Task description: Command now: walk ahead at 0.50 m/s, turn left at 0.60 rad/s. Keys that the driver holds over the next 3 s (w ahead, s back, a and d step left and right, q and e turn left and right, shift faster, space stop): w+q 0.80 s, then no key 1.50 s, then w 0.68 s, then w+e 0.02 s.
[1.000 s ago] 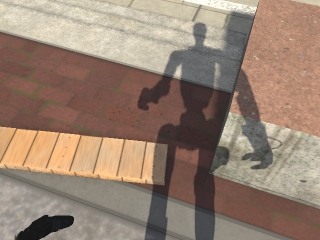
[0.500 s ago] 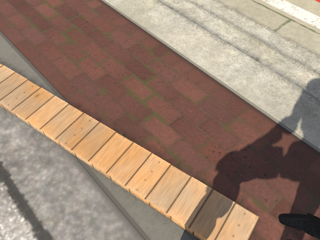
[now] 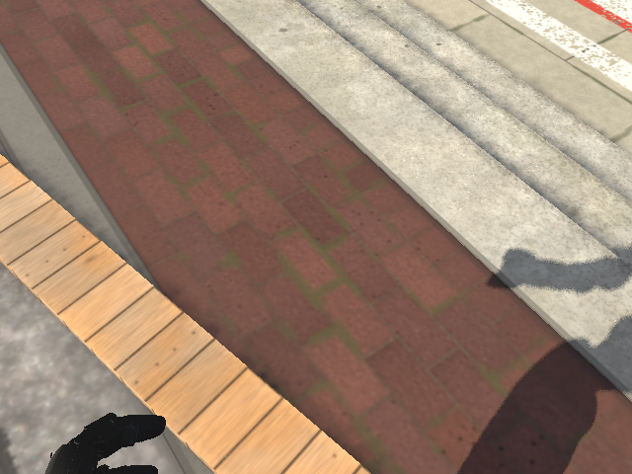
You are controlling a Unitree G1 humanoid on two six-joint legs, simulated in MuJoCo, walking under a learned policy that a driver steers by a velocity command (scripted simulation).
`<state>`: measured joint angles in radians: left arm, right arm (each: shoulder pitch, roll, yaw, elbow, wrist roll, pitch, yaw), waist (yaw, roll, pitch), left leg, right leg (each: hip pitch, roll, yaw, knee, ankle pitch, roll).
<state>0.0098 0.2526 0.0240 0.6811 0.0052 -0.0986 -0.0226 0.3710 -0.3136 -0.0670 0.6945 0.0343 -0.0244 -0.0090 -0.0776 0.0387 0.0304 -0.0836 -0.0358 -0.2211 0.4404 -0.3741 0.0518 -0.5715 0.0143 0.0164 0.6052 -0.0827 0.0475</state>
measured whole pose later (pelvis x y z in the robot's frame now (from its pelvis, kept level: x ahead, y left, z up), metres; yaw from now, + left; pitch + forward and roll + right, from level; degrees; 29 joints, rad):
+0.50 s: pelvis +0.21 +0.07 -0.01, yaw +19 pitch +1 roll -3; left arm 0.15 0.29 0.07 0.73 -0.01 -0.09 -0.01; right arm 0.36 -0.26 -0.05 0.73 0.01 -0.02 0.03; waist -0.02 -0.05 0.01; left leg -0.31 -0.04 -0.03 0.63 -0.33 0.08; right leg -0.56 -0.06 0.01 1.37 -0.44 0.01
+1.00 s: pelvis +0.46 +0.15 +0.03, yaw +34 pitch +1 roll -3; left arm 0.20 0.27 0.07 0.78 0.00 -0.08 -0.01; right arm 0.18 -0.31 -0.07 0.65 0.01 -0.01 -0.01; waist 0.03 0.03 0.07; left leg -0.54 0.03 -0.07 0.96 -0.35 -0.01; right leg -0.31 0.02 -0.11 0.44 -0.14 -0.03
